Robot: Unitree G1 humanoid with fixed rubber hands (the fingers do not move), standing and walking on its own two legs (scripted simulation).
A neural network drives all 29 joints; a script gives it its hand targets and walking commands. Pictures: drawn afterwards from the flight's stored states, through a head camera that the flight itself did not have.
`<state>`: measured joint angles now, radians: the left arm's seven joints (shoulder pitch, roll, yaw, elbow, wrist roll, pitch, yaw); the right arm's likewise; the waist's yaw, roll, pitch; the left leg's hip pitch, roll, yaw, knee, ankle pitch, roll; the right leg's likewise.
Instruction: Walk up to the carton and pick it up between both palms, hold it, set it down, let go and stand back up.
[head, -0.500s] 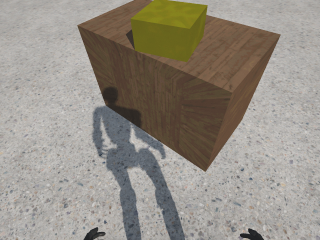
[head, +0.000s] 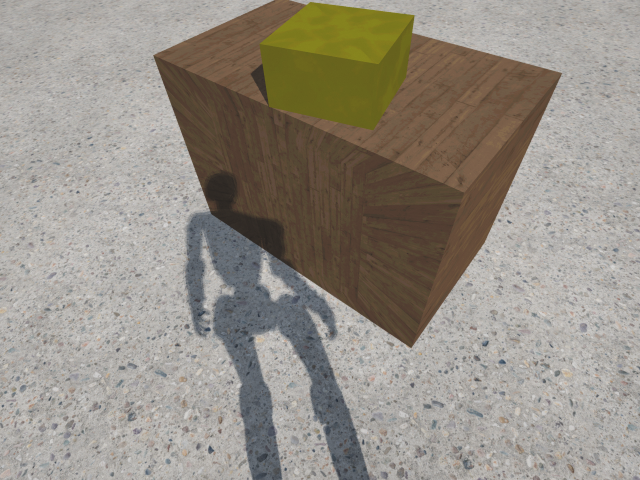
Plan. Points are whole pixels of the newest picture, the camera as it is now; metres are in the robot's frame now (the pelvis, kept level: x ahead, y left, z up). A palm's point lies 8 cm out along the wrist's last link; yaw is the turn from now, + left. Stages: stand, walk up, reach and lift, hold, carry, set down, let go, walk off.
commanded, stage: stand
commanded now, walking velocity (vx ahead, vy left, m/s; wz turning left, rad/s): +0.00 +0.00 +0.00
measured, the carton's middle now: (339, 62) +1.01 -0.01 +0.02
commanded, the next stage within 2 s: walk up in 0.32 s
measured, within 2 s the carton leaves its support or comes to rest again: neither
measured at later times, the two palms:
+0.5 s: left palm out of the picture -0.02 +0.21 -0.14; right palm out of the picture -0.02 -0.21 -0.14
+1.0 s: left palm (59, 449) +0.19 +0.41 -0.13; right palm out of the picture +0.10 -0.14 -0.13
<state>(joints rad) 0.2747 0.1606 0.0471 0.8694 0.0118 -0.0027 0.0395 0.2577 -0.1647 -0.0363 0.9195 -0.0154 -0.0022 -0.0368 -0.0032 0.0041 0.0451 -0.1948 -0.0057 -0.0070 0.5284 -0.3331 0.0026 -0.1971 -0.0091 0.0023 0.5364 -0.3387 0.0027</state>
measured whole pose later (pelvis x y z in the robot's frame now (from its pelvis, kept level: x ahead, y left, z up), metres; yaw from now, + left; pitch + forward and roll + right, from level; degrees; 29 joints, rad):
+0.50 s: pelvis -0.01 +0.00 +0.01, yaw +0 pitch -2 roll +0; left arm 0.30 0.12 0.03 1.08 0.01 0.00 0.05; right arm 0.28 -0.13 -0.02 1.11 -0.01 0.00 -0.05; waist 0.00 0.01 0.08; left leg -0.13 0.00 -0.01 0.43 -0.27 0.00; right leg -0.13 -0.01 0.00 0.45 -0.28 0.00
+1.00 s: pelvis +0.08 +0.14 -0.02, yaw -12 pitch -4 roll +0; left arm 0.38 0.30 0.10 0.77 0.05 -0.02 0.05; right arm 0.27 -0.25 -0.06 0.79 -0.03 -0.02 0.03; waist -0.03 -0.01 0.09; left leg -0.36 0.05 0.05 0.77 -0.35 0.00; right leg -0.37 -0.03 0.15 1.18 -0.55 -0.02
